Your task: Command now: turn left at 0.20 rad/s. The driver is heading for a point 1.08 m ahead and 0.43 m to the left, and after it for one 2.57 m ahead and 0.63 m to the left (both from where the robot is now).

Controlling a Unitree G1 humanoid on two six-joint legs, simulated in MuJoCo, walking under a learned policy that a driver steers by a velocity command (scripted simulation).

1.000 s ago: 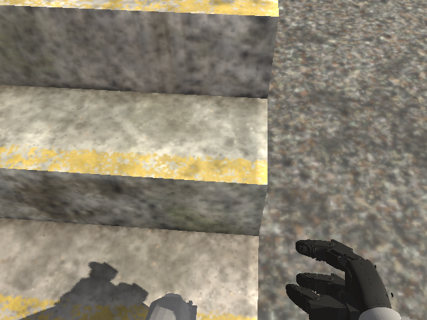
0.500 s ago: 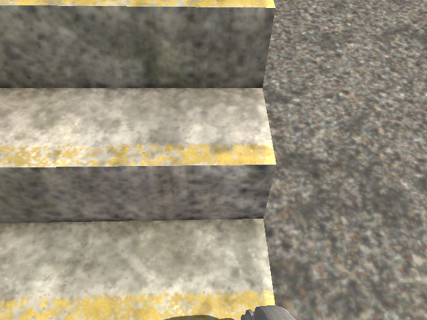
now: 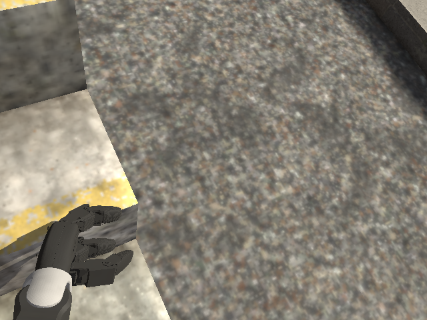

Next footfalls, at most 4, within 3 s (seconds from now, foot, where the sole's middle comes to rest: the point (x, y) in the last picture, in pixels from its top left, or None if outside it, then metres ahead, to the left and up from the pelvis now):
0.08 left None -0.24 0.02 -0.76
0.46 right None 0.13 -0.13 -0.98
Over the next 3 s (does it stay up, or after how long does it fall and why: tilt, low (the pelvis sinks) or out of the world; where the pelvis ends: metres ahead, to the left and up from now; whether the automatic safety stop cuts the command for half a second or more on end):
falls after 0.92 s (tilt)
